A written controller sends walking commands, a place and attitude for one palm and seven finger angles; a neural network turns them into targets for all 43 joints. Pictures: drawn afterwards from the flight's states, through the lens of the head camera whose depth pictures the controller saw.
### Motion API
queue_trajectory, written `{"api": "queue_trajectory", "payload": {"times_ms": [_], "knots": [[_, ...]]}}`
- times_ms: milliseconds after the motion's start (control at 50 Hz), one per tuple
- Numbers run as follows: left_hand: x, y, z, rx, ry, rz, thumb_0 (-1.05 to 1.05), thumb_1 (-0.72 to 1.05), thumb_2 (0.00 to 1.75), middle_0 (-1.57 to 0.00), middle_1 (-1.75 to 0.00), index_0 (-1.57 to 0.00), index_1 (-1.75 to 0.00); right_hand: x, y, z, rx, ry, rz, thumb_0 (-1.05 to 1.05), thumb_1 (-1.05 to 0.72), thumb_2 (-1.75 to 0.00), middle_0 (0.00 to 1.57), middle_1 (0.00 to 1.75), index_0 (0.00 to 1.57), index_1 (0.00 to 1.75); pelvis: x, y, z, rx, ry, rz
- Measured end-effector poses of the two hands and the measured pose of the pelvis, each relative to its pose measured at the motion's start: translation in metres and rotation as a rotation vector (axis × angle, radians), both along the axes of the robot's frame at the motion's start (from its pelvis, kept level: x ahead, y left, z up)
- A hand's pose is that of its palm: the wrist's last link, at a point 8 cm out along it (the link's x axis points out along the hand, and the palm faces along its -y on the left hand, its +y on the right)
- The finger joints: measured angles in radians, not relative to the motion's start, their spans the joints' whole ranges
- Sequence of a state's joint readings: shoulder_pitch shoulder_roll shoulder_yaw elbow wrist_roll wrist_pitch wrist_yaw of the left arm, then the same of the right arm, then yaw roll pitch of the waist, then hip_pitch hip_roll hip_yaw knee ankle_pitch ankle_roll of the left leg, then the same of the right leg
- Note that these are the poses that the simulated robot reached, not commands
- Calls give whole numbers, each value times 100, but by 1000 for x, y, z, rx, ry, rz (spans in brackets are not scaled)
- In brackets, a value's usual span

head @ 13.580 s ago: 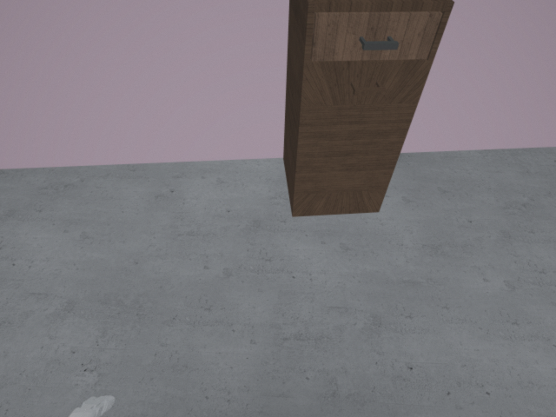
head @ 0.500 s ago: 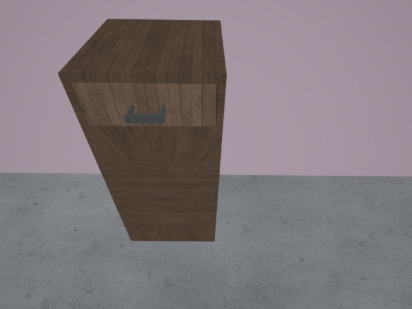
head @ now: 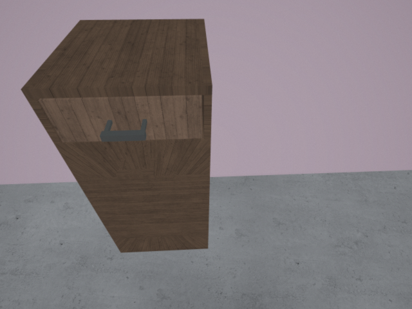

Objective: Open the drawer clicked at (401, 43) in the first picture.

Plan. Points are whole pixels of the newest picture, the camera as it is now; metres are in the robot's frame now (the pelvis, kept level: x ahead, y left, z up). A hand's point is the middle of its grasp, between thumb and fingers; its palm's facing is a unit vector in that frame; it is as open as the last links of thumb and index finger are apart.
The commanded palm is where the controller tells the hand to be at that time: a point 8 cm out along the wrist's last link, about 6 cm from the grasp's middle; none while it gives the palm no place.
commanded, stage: come to a stop and stand still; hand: left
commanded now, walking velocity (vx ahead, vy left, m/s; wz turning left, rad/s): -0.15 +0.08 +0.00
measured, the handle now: (125, 129) +0.51 +0.22 +0.06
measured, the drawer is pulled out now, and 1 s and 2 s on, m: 0.00 0.00 0.00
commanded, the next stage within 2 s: look again from close up in 0.80 s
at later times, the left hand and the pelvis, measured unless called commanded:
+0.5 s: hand out of the picture +0.04 +0.19 -0.18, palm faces +0.07 -0.98 -0.20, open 7.3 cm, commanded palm none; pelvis +0.00 +0.01 -0.01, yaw +2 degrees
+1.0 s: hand out of the picture -0.01 +0.16 -0.17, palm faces +0.03 -0.97 -0.22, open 7.4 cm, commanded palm none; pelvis -0.01 -0.01 +0.00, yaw +2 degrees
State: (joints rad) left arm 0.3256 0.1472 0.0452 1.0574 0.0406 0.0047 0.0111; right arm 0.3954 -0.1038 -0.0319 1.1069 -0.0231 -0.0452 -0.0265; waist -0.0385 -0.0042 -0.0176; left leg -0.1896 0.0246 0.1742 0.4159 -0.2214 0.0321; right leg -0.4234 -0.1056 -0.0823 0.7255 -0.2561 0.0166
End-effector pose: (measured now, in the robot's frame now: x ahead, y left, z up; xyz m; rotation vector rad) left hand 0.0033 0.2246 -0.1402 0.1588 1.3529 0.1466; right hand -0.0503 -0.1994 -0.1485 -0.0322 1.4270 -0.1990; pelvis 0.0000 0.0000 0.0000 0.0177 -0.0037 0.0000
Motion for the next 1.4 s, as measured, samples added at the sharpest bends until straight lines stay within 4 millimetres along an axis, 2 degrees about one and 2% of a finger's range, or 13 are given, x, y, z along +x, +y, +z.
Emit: {"api": "queue_trajectory", "payload": {"times_ms": [100,180,260,360,460,560,620,700,800,1040,1140,1260,1400], "knots": [[34,-13,1,48,-57,1,2,94,90,-19,-29,-20,-30,0,-8,-15,52,89,-4,0,-91,-90,20,30,20,30,18,-18,-8,3,-12,7],[46,-19,3,56,-72,20,2,96,90,-20,-29,-20,-30,15,-16,-15,51,100,8,0,-91,-90,20,30,20,30,26,-23,-7,-17,-8,26],[51,-16,-2,46,-89,45,2,96,90,-20,-30,-20,-30,37,-23,-12,13,68,41,0,-91,-90,20,30,20,30,22,-19,-8,-27,-8,43],[45,-2,-14,13,-89,70,1,95,90,-20,-30,-20,-30,61,-26,-3,-57,-12,73,0,-91,-90,20,30,20,30,11,-6,-11,-18,-17,37],[31,7,-14,-4,-55,62,1,94,90,-20,-29,-20,-30,78,-22,7,-85,-87,94,0,-91,-90,20,30,20,30,5,3,-6,-16,-11,28],[9,15,-18,23,-38,26,0,92,90,-20,-30,-20,-30,99,-22,-3,-81,-171,131,0,-92,-90,20,30,20,30,-4,10,-17,-7,9,15],[-2,21,-12,33,-5,11,1,92,90,-20,-29,-20,-30,106,-14,-5,-60,-231,133,0,-92,-90,20,30,20,30,-6,16,-16,-20,-3,24],[-9,27,-3,60,-14,26,1,91,90,-20,-29,-20,-30,106,-14,-6,-48,-248,145,0,-94,-90,20,30,20,30,-7,15,-13,-14,-17,32],[-13,21,5,65,-24,27,1,91,90,-20,-29,-20,-30,98,-20,-6,-34,-223,156,0,-94,-90,20,30,20,30,-8,10,-8,-8,-25,29],[-18,-21,5,17,34,20,1,91,90,-20,-29,-20,-30,54,-39,-8,-6,-64,141,0,-92,-90,20,30,20,30,-4,-15,-2,1,-6,36],[-16,-35,4,10,57,25,1,92,90,-20,-30,-20,-30,43,-45,-9,5,-9,127,0,-91,-90,20,30,20,30,3,-26,-1,2,-3,36],[-9,-47,3,10,68,33,1,93,90,-20,-30,-20,-30,43,-49,-9,17,25,122,0,-91,-90,20,30,20,30,12,-38,-1,2,-1,39],[0,-57,3,14,69,46,2,93,90,-20,-30,-20,-30,59,-54,-10,27,22,127,0,-91,-90,20,30,20,30,24,-49,-1,2,2,44]]}}
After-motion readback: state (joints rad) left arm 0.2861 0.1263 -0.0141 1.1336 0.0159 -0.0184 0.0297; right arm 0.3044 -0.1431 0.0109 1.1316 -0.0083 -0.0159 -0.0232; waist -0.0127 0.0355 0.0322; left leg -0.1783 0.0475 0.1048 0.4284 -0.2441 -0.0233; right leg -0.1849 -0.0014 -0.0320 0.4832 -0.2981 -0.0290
